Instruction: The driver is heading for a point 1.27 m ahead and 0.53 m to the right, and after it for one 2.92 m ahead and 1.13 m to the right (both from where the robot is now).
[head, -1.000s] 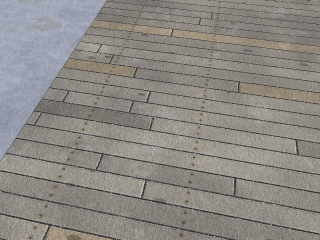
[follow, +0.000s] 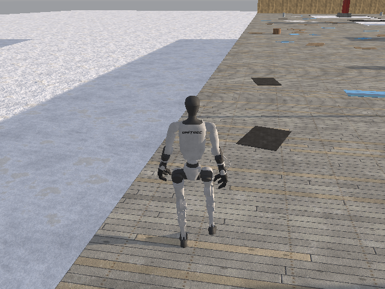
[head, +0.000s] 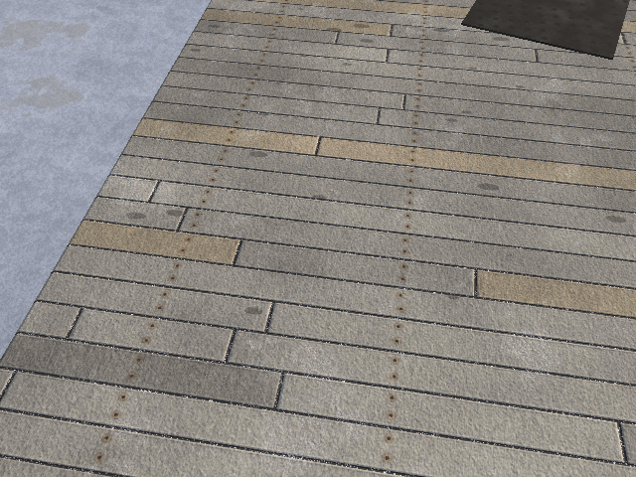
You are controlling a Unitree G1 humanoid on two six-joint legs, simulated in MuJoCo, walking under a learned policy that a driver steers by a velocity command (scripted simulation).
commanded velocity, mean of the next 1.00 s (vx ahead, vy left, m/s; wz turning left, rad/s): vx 0.50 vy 0.00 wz -0.27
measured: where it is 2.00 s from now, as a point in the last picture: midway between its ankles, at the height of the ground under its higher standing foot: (450, 295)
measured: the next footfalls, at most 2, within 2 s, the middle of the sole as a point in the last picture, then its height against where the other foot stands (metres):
right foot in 0.30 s outside the picture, level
left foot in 0.82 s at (305, 428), level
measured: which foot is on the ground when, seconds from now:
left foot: down 0.00-0.32, up 0.34-0.80, down 0.82-1.00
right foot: up 0.00-0.28, down 0.30-0.82, up 0.84-1.00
